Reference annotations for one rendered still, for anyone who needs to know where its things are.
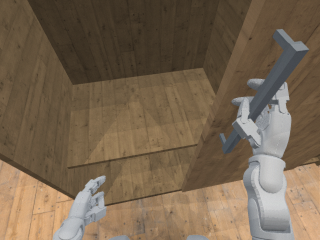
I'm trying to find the robot right forearm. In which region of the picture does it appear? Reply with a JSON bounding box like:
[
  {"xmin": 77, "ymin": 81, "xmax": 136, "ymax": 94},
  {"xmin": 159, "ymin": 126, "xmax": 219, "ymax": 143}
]
[{"xmin": 243, "ymin": 154, "xmax": 295, "ymax": 240}]

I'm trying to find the robot right hand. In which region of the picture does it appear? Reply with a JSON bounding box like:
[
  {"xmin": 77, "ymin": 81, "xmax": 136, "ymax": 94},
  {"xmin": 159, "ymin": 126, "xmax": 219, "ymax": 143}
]
[{"xmin": 231, "ymin": 78, "xmax": 292, "ymax": 159}]

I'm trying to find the handle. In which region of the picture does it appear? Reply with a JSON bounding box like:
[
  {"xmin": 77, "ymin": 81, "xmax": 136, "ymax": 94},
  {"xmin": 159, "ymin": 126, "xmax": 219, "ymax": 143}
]
[{"xmin": 219, "ymin": 29, "xmax": 309, "ymax": 154}]

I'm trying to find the robot left hand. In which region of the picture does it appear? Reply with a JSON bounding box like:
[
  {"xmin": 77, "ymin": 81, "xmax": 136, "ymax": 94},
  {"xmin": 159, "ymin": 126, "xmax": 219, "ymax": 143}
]
[{"xmin": 68, "ymin": 175, "xmax": 107, "ymax": 226}]

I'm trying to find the robot left forearm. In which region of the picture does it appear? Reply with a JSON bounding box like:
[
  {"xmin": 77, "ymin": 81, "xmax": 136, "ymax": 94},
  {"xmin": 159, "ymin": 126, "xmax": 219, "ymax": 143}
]
[{"xmin": 52, "ymin": 217, "xmax": 85, "ymax": 240}]

